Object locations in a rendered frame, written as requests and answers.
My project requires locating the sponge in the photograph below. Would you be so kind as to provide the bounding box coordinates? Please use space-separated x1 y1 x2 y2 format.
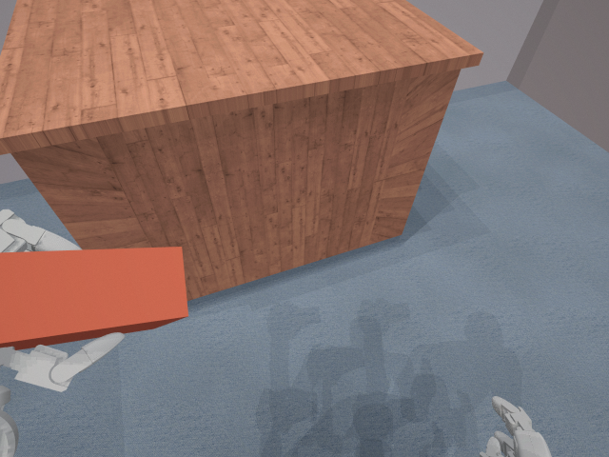
0 247 188 350

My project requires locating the left robot forearm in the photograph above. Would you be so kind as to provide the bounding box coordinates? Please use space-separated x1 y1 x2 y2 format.
0 386 19 457

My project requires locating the robot left hand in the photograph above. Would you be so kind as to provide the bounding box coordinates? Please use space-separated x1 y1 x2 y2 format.
0 209 126 392

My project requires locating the table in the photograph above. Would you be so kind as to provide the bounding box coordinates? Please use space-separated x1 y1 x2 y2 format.
0 0 483 301

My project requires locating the robot right hand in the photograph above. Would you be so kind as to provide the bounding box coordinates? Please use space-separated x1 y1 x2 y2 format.
480 396 552 457

